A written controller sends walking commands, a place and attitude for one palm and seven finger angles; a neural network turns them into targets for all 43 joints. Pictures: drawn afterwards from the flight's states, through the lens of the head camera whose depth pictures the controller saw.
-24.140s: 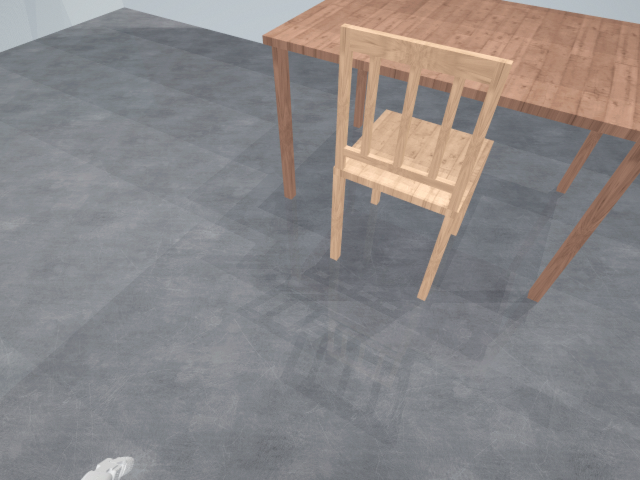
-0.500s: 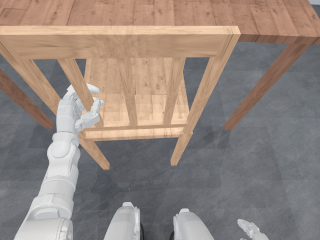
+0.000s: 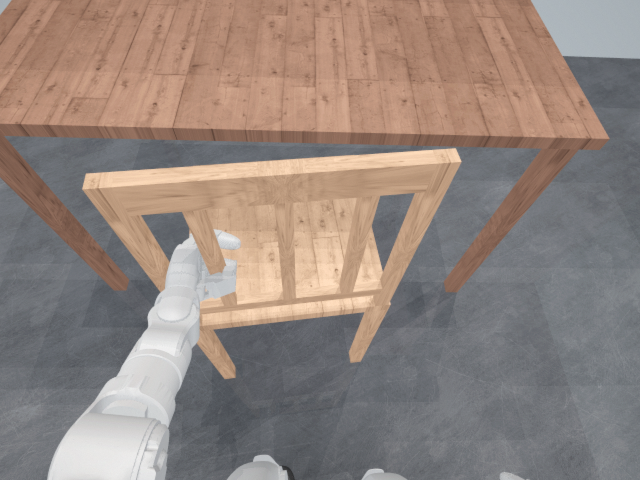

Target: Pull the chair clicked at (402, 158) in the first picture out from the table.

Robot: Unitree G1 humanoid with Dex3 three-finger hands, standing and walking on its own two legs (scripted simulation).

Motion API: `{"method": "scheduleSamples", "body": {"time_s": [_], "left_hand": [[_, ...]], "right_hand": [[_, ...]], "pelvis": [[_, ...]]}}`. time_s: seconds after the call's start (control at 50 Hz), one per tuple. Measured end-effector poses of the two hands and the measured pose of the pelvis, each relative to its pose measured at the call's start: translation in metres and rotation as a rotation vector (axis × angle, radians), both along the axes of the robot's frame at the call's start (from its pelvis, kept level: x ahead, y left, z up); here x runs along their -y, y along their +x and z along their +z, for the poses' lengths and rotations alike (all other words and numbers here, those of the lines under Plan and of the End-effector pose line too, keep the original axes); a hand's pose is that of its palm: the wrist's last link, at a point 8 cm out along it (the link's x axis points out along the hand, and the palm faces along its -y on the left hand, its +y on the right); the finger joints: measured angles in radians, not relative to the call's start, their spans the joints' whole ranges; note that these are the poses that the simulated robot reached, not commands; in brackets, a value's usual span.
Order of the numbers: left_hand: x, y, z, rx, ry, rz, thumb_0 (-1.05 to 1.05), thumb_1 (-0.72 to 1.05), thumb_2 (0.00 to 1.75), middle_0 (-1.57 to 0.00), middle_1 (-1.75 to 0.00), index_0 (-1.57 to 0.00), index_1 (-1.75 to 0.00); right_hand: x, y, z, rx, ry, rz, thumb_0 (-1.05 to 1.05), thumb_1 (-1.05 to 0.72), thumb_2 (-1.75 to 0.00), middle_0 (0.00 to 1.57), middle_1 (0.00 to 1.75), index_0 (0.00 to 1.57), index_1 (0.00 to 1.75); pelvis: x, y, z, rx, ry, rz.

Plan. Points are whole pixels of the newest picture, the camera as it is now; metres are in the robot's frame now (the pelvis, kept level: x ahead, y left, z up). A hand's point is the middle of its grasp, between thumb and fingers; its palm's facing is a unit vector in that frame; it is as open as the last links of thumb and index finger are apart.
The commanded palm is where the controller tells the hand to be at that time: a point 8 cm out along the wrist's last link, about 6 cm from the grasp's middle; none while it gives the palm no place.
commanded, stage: step backward, pulling the chair out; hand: left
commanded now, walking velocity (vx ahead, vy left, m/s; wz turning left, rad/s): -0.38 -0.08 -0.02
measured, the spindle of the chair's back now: (286, 255) +0.42 +0.05 -0.05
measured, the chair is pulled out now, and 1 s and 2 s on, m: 0.05 0.21 0.39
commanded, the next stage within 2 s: none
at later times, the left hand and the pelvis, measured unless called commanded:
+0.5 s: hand (241, 342) +0.29 +0.10 -0.05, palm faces +0.07 -0.99 -0.16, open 5.4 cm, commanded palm +0.29 +0.15 -0.05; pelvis -0.07 -0.03 +0.01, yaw -1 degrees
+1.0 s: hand (222, 407) +0.21 +0.12 -0.05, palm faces -0.04 -0.98 -0.17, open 5.5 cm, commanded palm +0.22 +0.17 -0.05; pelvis -0.15 +0.01 +0.00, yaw -3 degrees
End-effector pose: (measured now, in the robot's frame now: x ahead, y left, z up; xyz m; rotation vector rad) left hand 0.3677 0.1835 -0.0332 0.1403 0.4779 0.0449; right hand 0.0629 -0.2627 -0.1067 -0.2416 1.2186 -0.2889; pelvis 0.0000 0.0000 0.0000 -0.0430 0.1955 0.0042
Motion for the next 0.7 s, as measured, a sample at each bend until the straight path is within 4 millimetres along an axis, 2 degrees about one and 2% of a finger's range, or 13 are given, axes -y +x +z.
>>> {"method": "scheduleSamples", "body": {"time_s": [0.08, 0.16, 0.32, 0.38, 0.48, 0.6, 0.7], "left_hand": [[0.001, -0.006, 0.0, -0.008, -0.003, -0.017, 0.08, 0.69, 0.76, -0.3, -1.16, -0.49, -1.45], [0.004, -0.019, 0.001, -0.009, 0.0, -0.014, 0.08, 0.69, 0.75, -0.3, -1.16, -0.49, -1.45], [0.017, -0.06, 0.003, -0.023, 0.005, 0.027, 0.08, 0.69, 0.75, -0.3, -1.13, -0.5, -1.45], [0.022, -0.075, 0.003, -0.027, 0.008, 0.043, 0.07, 0.69, 0.75, -0.3, -1.13, -0.5, -1.45], [0.028, -0.095, 0.003, -0.032, 0.011, 0.061, 0.07, 0.68, 0.75, -0.3, -1.12, -0.5, -1.45], [0.03, -0.112, 0.005, -0.055, 0.004, 0.041, 0.07, 0.68, 0.74, -0.28, -1.1, -0.5, -1.45], [0.024, -0.121, 0.005, -0.052, 0.001, -0.022, 0.06, 0.69, 0.73, -0.26, -1.12, -0.5, -1.45]], "right_hand": [[0.005, -0.012, 0.004, 0.01, -0.024, -0.02, 0.0, -0.9, -0.9, 0.2, 0.3, 0.2, 0.3], [0.003, -0.025, -0.003, 0.019, 0.001, -0.03, 0.0, -0.91, -0.9, 0.2, 0.3, 0.2, 0.3], [-0.005, -0.047, -0.017, 0.016, 0.089, -0.02, 0.0, -0.9, -0.9, 0.2, 0.3, 0.2, 0.3], [0.001, -0.051, -0.017, 0.035, 0.092, -0.01, 0.0, -0.9, -0.9, 0.2, 0.3, 0.2, 0.3], [0.023, -0.057, -0.012, 0.083, 0.052, -0.008, 0.01, -0.9, -0.9, 0.2, 0.3, 0.2, 0.3], [0.044, -0.068, 0.004, 0.091, -0.029, -0.003, 0.01, -0.91, -0.9, 0.2, 0.3, 0.2, 0.3], [0.04, -0.08, 0.007, 0.083, -0.087, 0.023, 0.0, -0.91, -0.9, 0.2, 0.3, 0.2, 0.3]], "pelvis": [[-0.004, -0.01, 0.003, 0.035, 0.012, -0.014], [-0.004, -0.02, 0.004, 0.072, 0.026, -0.037], [0.014, -0.043, 0.008, 0.117, 0.019, -0.037], [0.023, -0.053, 0.009, 0.126, 0.019, -0.031], [0.03, -0.069, 0.01, 0.142, 0.023, -0.019], [0.019, -0.086, 0.017, 0.118, 0.057, -0.013], [-0.002, -0.103, 0.012, 0.093, 0.056, 0.032]]}}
